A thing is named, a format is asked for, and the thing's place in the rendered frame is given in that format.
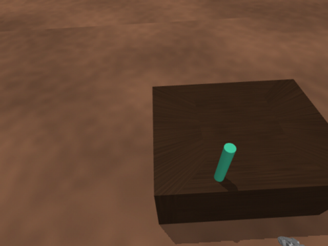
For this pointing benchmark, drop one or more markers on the right robot hand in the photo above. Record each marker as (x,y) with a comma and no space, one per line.
(285,241)

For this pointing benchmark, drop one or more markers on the can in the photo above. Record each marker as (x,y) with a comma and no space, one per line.
(227,155)

